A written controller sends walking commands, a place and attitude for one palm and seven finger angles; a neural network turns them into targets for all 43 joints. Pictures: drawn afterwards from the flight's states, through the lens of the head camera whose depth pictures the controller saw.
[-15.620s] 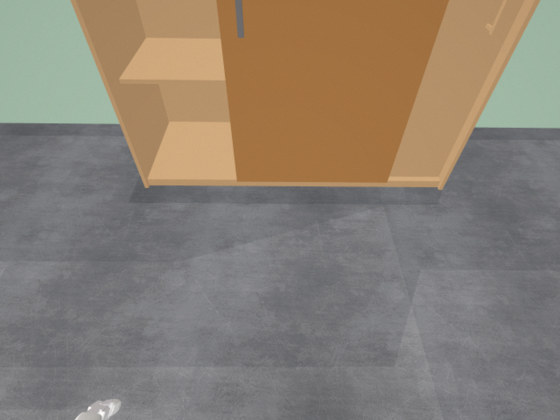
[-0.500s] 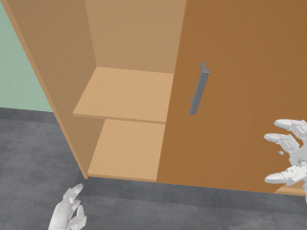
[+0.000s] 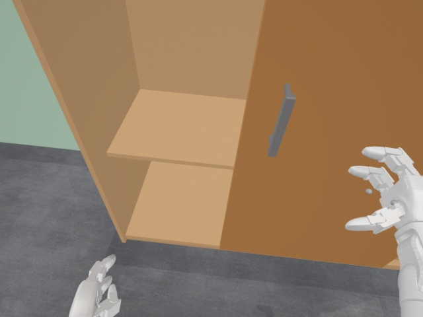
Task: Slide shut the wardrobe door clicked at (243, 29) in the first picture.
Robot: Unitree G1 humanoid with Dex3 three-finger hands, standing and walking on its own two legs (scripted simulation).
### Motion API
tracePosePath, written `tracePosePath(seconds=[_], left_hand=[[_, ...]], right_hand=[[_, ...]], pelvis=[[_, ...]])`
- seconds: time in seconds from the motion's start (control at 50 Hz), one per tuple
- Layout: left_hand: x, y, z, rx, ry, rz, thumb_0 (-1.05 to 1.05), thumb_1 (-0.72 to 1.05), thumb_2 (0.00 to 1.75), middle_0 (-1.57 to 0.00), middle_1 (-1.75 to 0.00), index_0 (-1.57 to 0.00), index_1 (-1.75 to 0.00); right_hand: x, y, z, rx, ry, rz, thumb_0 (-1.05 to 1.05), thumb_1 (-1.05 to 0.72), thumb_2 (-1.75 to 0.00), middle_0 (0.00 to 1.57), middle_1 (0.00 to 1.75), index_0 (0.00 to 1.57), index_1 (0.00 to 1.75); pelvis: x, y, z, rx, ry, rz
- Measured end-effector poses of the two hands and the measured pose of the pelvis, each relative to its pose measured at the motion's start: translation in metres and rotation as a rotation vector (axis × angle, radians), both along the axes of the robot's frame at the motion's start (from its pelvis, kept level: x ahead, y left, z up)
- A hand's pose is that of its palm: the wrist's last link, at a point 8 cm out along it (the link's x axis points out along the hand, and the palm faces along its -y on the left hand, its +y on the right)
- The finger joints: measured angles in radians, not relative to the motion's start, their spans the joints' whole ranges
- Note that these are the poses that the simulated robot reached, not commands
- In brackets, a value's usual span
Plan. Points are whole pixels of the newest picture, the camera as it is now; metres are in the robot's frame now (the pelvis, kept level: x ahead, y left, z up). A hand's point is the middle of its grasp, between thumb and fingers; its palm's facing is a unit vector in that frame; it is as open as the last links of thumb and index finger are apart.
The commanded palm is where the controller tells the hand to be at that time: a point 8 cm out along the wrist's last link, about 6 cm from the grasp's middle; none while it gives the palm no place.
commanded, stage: move the hooked fingers beside the handle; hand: right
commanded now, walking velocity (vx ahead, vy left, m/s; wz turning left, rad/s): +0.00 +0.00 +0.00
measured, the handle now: (279, 122) +0.52 -0.13 +0.10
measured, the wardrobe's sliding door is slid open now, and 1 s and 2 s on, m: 0.46 0.46 0.46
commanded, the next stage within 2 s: none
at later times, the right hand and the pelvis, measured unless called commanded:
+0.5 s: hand (341, 167) +0.37 -0.22 +0.13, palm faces +0.05 +1.00 -0.02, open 14.0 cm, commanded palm +0.35 -0.27 +0.12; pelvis +0.00 -0.01 +0.00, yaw +0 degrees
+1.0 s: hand (316, 148) +0.43 -0.19 +0.12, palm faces +0.06 +1.00 -0.02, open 14.0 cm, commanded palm +0.41 -0.25 +0.11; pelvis +0.01 -0.01 +0.00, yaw +1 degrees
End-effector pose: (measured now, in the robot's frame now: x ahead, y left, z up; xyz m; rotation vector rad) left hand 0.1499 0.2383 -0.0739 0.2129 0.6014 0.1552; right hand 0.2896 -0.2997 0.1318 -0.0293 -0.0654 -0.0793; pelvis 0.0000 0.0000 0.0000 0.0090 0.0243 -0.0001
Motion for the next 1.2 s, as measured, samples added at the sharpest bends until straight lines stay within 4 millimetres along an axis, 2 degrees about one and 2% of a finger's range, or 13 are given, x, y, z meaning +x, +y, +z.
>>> tracePosePath(seconds=[0.1,0.26,0.38,0.52,0.62,0.72,0.88,1.08,1.2], left_hand=[[-0.008,0.001,-0.002,-0.007,0.023,0.02,0.01,0.9,0.9,-0.2,-0.3,-0.21,-0.3],[-0.016,-0.001,-0.008,-0.004,0.066,0.025,0.01,0.9,0.9,-0.2,-0.3,-0.21,-0.3],[-0.021,-0.002,-0.011,0.0,0.099,0.032,0.01,0.9,0.9,-0.2,-0.3,-0.21,-0.3],[-0.031,-0.004,-0.015,-0.006,0.139,0.045,0.01,0.9,0.9,-0.2,-0.3,-0.21,-0.3],[-0.039,-0.002,-0.019,-0.015,0.178,0.063,0.01,0.9,0.9,-0.2,-0.3,-0.21,-0.3],[-0.05,0.0,-0.023,-0.016,0.225,0.077,0.01,0.9,0.9,-0.2,-0.3,-0.21,-0.3],[-0.064,0.004,-0.03,-0.017,0.293,0.099,0.01,0.9,0.9,-0.2,-0.3,-0.21,-0.3],[-0.078,0.009,-0.034,-0.023,0.343,0.12,0.01,0.9,0.9,-0.2,-0.3,-0.21,-0.3],[-0.09,0.011,-0.037,-0.015,0.387,0.128,0.01,0.9,0.9,-0.2,-0.3,-0.21,-0.3]], right_hand=[[0.01,-0.004,-0.004,0.0,0.034,-0.018,-0.01,0.5,-0.3,0.3,1.2,0.3,1.2],[0.019,0.007,-0.006,0.009,0.017,0.001,-0.01,0.5,-0.3,0.3,1.2,0.3,1.2],[0.039,0.011,-0.011,0.012,0.044,-0.004,-0.01,0.5,-0.3,0.3,1.2,0.3,1.2],[0.063,0.029,-0.006,0.012,0.024,0.03,-0.01,0.5,-0.3,0.3,1.2,0.3,1.2],[0.079,0.034,-0.011,0.023,0.053,0.02,-0.01,0.5,-0.3,0.3,1.2,0.3,1.2],[0.088,0.039,-0.016,0.008,0.065,0.013,-0.01,0.5,-0.3,0.3,1.2,0.3,1.2],[0.106,0.049,-0.01,0.013,0.029,0.018,-0.01,0.5,-0.3,0.3,1.2,0.3,1.2],[0.123,0.06,-0.018,0.025,0.063,0.006,-0.01,0.5,-0.3,0.3,1.2,0.3,1.2],[0.138,0.064,-0.014,0.007,0.045,0.008,-0.01,0.5,-0.3,0.3,1.2,0.3,1.2]], pelvis=[[0.001,-0.002,0.0,0.0,0.007,0.008],[0.002,-0.007,0.0,0.001,0.012,0.007],[-0.001,-0.008,-0.001,0.003,0.02,0.003],[0.001,-0.011,-0.001,0.002,0.035,0.009],[0.003,-0.011,-0.001,0.001,0.045,0.016],[0.004,-0.012,-0.002,0.002,0.056,0.019],[0.006,-0.01,-0.003,0.003,0.071,0.021],[0.005,-0.009,-0.005,0.002,0.091,0.027],[0.002,-0.008,-0.008,0.006,0.107,0.022]])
